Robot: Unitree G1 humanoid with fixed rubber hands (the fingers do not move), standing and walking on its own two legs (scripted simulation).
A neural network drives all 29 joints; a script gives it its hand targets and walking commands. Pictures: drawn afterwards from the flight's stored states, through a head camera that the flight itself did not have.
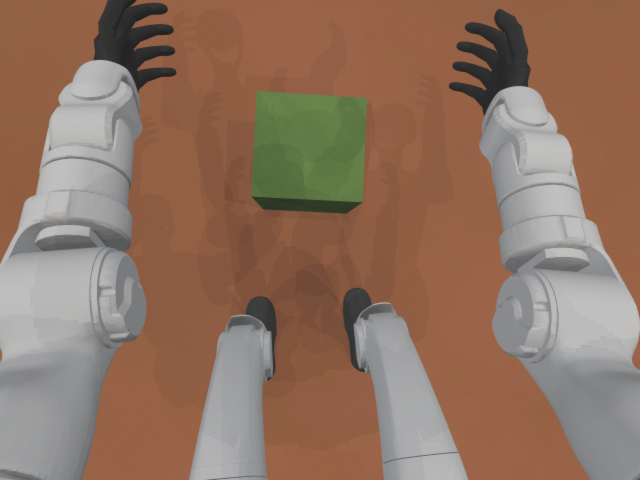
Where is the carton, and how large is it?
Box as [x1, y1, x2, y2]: [251, 91, 366, 213]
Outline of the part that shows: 256,91 251,196 264,209 346,213 362,201 366,98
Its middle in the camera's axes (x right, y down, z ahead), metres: -0.03 -0.17 +0.86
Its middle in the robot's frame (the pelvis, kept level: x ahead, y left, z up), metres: +0.54 -0.02 -0.53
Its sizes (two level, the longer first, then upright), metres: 0.210 0.200 0.250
